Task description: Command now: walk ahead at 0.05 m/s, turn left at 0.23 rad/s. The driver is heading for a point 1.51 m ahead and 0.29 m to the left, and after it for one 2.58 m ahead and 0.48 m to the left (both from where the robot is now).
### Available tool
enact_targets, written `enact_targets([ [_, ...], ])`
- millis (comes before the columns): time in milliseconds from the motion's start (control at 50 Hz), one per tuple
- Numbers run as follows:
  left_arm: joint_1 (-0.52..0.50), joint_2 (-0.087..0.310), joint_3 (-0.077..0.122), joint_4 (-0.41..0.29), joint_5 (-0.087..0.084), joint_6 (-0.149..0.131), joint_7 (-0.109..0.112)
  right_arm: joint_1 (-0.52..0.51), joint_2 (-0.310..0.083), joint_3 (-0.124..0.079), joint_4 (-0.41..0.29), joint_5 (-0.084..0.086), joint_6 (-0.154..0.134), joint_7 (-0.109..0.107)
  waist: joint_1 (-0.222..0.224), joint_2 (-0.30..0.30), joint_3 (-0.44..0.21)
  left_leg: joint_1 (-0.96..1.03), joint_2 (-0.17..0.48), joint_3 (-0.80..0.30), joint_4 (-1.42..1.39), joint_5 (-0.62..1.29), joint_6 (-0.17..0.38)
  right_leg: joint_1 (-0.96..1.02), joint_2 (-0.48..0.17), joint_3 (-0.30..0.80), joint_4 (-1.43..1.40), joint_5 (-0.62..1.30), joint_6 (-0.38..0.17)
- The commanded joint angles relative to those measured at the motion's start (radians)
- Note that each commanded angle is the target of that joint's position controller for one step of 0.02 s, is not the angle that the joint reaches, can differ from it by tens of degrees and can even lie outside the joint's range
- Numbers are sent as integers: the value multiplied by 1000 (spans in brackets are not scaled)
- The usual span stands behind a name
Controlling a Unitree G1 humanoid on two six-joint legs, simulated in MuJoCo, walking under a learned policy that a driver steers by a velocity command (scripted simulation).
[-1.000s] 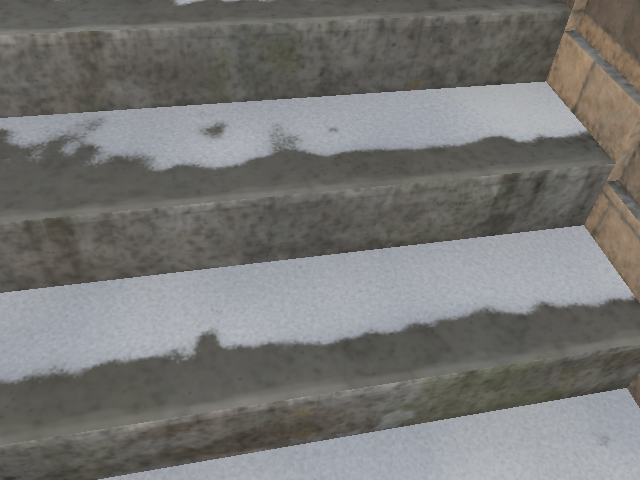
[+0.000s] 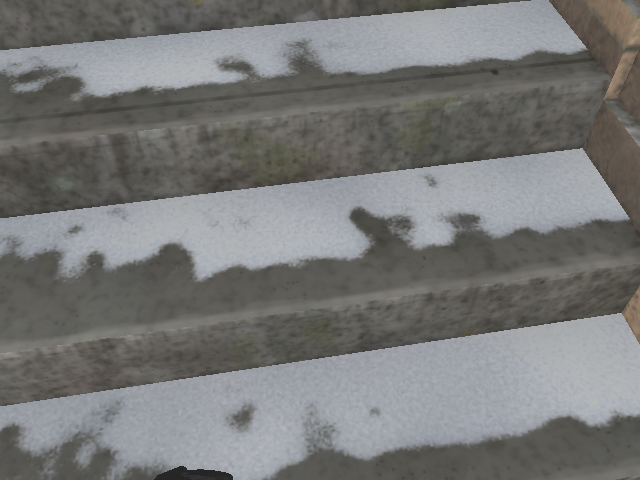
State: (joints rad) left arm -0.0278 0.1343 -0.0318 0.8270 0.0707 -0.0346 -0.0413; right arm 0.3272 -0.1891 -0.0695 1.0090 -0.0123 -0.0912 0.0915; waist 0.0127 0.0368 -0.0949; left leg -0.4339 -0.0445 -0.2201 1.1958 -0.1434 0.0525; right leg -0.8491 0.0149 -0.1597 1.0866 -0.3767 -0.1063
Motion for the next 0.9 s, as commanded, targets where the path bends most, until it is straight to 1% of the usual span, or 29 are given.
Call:
enact_targets([
  [20,101,78,46,113,-27,-41,5,99,8,-4,27,-7,9,-26,-21,-46,-73,-407,3,-89,536,61,30,409,-267,585,-614,132,-124],
  [60,-23,-51,6,88,-32,-47,-2,70,30,9,48,-1,16,-43,-97,9,-77,-378,64,-71,524,54,45,306,-235,419,-656,263,-69],
  [80,-42,-53,2,78,-18,-51,1,72,17,9,59,7,16,-47,-115,19,-88,-367,84,-66,461,109,28,289,-212,326,-657,293,-29],
  [100,-27,-23,8,74,-13,-61,8,14,-11,3,33,0,11,-56,-118,21,-107,-367,95,-26,392,82,-6,320,-193,226,-651,337,-28],
  [140,-8,62,39,50,-23,-72,17,-100,-33,3,-15,-9,11,-47,-89,-58,-112,-348,99,75,364,-83,-69,381,-188,109,-729,324,-34],
  [180,56,140,66,32,-21,-71,30,-165,-69,3,-48,-12,12,-65,-30,-103,-79,-402,76,89,369,-128,-108,435,-219,124,-762,267,-105],
  [200,93,150,69,18,-8,-79,24,-155,-77,-1,-56,-28,11,-76,-20,-108,-32,-436,68,42,401,-83,-107,465,-263,179,-796,249,-140],
  [220,23,159,70,-22,-8,-83,13,-88,-89,-7,-37,-34,19,-71,-52,-119,-21,-367,61,93,472,-55,-102,405,-265,138,-807,303,-158],
  [260,-71,154,67,-86,-17,-89,14,-52,-103,-14,-46,-28,31,-64,-69,-80,-14,-258,66,154,423,-16,-102,366,-247,54,-822,294,-163],
  [280,-22,149,65,-87,-21,-100,19,-105,-114,-19,-71,-28,31,-63,-35,-54,13,-321,89,114,287,-36,-107,481,-274,62,-821,237,-147],
  [340,64,175,77,-64,-23,-98,42,-208,-74,3,-158,-42,43,-63,3,-74,9,-343,160,144,-62,-158,-117,713,-351,87,-819,334,-157],
  [400,59,214,101,-70,-24,-86,57,-223,-35,29,-220,-32,49,-45,18,-116,-23,-212,152,218,-273,-313,-102,781,-376,79,-783,501,-191],
  [440,80,223,110,-72,-18,-79,71,-221,-36,32,-254,-16,34,-37,18,-96,-30,-198,133,234,-438,-273,-80,867,-406,85,-758,522,-188],
  [480,82,217,112,-68,-32,-55,72,-187,-60,17,-254,9,8,-35,-13,-82,-39,-87,82,281,-709,-97,-27,879,-388,60,-700,413,-143],
  [500,107,197,105,-55,-38,-49,67,-189,-77,5,-250,12,-3,-42,-13,-78,-46,10,64,275,-790,46,18,839,-369,52,-670,353,-90],
  [520,113,143,92,-56,-40,-49,62,-181,-96,-10,-252,-9,-13,-53,-15,-47,-66,111,76,229,-814,158,74,780,-314,-2,-583,270,-26],
  [540,65,81,81,-161,-46,-65,74,-220,-195,-27,-265,12,-21,-81,35,164,-146,238,230,10,-697,538,243,612,-134,-142,-446,181,70],
  [560,-51,129,90,-208,-63,-77,82,-102,-205,-35,-242,-6,-10,-95,-51,131,-131,391,296,-121,-715,626,320,403,-36,-126,-359,60,124],
  [580,-143,131,86,-243,-57,-74,85,5,-236,-53,-219,-31,-16,-94,-133,171,-122,507,330,-148,-739,668,326,202,-15,-36,-171,-158,158],
  [600,-141,127,84,-236,-53,-64,78,24,-249,-65,-212,-48,-24,-89,-146,181,-136,566,331,-147,-751,710,322,83,-22,65,49,-260,181],
  [620,-70,157,92,-194,-36,-55,74,-41,-242,-65,-235,-42,-24,-87,-120,127,-134,534,350,-124,-736,809,309,45,-32,155,234,-280,190],
  [640,-22,192,111,-168,-32,-53,72,-115,-187,-47,-267,-28,-25,-85,-83,31,-107,454,343,-92,-739,760,294,43,-53,216,286,-228,186],
  [660,10,191,117,-158,-23,-59,75,-167,-138,-29,-292,-11,-11,-84,-47,18,-89,368,321,-70,-779,571,289,75,-68,236,311,-142,175],
  [680,27,155,107,-154,-16,-56,76,-125,-97,-14,-283,-15,13,-81,-42,-21,-62,320,295,-102,-827,192,284,45,-72,269,291,-24,164],
  [720,134,152,106,-70,-13,-51,47,-5,-127,-21,-255,-15,40,-70,-65,16,46,307,277,-181,-916,-338,277,-85,-42,250,260,86,149],
  [740,210,161,110,-14,-14,-49,23,-7,-152,-26,-260,-18,34,-57,-52,53,62,257,270,-146,-946,-314,268,-54,-37,206,280,87,145],
  [800,283,182,108,49,-12,-46,-24,-224,-178,-26,-338,-35,27,-59,11,19,14,-28,194,44,-972,-220,212,341,-35,104,110,150,131],
  [840,271,184,98,49,-19,-35,-26,-281,-180,-22,-336,-42,17,-58,8,51,19,4,260,32,-950,-151,242,406,-67,141,-38,105,129],
  [900,279,160,72,21,-40,-26,0,-203,-175,-19,-280,-26,7,-61,-40,77,35,265,345,-23,-911,-70,256,356,-109,176,-293,-27,116],
])
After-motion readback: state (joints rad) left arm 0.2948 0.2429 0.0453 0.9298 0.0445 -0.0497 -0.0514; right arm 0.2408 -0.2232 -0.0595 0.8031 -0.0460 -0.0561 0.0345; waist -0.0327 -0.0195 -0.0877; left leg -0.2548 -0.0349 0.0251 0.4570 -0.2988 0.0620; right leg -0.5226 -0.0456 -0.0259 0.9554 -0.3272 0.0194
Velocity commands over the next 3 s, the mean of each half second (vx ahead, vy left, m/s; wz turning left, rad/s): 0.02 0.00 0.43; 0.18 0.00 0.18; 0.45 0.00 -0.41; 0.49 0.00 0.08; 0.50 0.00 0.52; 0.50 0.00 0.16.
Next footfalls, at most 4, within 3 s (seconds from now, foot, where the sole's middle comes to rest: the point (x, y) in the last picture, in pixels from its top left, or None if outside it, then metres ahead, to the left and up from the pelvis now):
0.50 left None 0.10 0.14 -0.68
0.98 right None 0.19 -0.08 -0.68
1.32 left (233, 452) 0.45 0.19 -0.52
1.80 right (392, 240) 0.77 -0.08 -0.35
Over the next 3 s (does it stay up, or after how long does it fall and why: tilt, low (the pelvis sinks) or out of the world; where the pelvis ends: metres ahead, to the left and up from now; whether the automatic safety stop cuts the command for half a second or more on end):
stays up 1.20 0.16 0.67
